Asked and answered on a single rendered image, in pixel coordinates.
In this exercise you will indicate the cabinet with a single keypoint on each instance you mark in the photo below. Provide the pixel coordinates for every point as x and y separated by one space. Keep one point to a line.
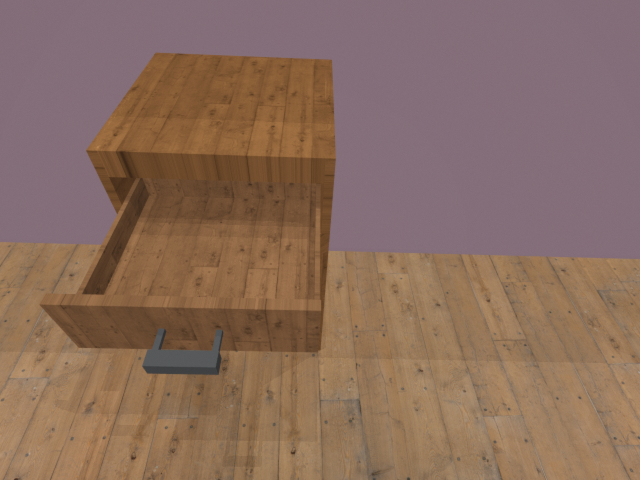
226 118

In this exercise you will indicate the drawer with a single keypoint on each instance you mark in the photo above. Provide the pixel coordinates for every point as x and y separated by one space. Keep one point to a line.
196 256

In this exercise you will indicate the handle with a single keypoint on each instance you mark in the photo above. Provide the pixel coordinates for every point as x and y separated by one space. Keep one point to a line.
199 362

